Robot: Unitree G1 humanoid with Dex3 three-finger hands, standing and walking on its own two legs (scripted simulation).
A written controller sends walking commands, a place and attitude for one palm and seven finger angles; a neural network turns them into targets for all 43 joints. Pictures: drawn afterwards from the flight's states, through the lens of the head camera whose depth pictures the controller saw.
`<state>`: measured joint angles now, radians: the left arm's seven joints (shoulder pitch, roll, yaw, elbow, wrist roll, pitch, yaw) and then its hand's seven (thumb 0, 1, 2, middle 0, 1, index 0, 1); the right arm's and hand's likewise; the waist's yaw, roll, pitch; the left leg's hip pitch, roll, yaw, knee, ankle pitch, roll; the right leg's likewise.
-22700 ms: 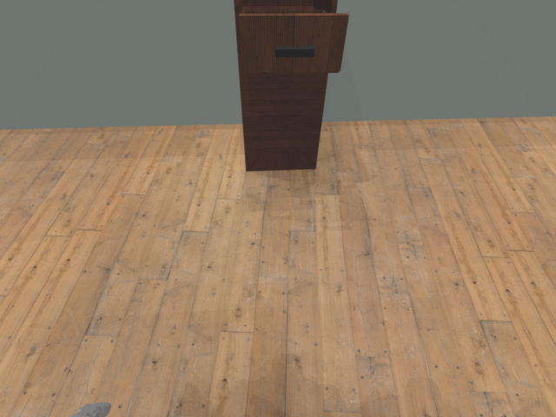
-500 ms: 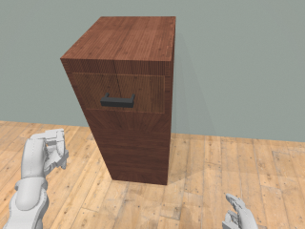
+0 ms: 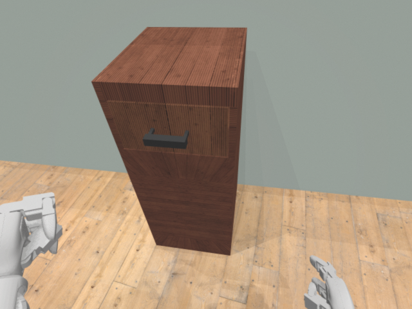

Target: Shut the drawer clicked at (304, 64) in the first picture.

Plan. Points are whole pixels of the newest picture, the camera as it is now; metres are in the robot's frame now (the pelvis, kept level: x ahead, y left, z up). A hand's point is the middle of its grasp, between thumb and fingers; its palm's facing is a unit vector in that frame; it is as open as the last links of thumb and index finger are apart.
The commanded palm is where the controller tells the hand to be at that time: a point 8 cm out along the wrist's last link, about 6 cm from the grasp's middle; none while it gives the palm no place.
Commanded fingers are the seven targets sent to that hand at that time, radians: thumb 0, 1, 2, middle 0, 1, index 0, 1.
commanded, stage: step back with the hand held close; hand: left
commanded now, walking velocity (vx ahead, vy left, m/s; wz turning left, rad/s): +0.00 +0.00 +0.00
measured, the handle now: (167, 136) +0.56 +0.19 +0.02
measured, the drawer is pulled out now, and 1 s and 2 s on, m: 0.00 0.00 0.00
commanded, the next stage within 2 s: stop stepping back and stand still in 1.30 s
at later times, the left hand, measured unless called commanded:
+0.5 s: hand (57, 239) +0.17 +0.25 +0.14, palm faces +0.23 -0.84 -0.49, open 3.2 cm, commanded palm +0.11 +0.29 +0.17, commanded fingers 0.00 0.90 0.90 -1.40 -1.60 -1.40 -1.60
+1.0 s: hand out of the picture +0.08 +0.28 +0.16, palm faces +0.36 -0.82 -0.44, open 3.2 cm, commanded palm -0.01 +0.32 +0.17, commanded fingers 0.00 0.90 0.90 -1.40 -1.60 -1.40 -1.60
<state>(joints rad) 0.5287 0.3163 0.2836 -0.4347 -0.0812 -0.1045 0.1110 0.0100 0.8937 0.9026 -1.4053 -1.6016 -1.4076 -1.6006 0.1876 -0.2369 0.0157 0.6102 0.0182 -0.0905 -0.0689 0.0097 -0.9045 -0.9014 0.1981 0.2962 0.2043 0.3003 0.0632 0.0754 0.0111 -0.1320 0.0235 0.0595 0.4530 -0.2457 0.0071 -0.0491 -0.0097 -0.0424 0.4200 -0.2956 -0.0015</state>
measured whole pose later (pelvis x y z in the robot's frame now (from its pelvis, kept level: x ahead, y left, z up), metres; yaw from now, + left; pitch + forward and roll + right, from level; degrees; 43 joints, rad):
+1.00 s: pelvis -0.13 +0.04 -0.02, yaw +2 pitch -1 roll -5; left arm 0.54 0.43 0.38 -0.62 -0.02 -0.22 0.16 0.01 0.89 0.90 -1.41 -1.60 -1.41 -1.60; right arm 0.22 -0.20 -0.01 0.57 -0.01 -0.08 -0.08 0.01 -0.90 -0.90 0.20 0.30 0.21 0.30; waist -0.03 0.03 0.07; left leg -0.46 0.02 0.00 0.56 -0.08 0.07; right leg -0.42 0.06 0.01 0.90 -0.40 0.02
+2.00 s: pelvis -0.36 +0.06 +0.00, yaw -1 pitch -2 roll -1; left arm 0.59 0.42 0.38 -0.60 0.00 -0.23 0.15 0.01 0.89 0.90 -1.41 -1.60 -1.41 -1.60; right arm 0.32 -0.15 0.01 0.65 0.00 -0.15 -0.04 0.01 -0.90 -0.90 0.20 0.30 0.20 0.30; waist -0.07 -0.04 -0.04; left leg -0.24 0.04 0.00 0.54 -0.26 0.02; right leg -0.50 0.00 -0.07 1.02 -0.38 -0.01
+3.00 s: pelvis -0.32 +0.08 +0.00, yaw +1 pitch +0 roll +0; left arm 0.65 0.41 0.37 -0.58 -0.04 -0.23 0.15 0.01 0.89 0.90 -1.40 -1.60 -1.41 -1.60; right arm 0.15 -0.19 0.00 0.58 0.02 -0.08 -0.06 0.01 -0.90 -0.90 0.20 0.30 0.21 0.30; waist -0.02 0.00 0.05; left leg -0.22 0.02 0.06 0.48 -0.26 0.01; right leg -0.20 0.01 -0.04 0.46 -0.27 -0.02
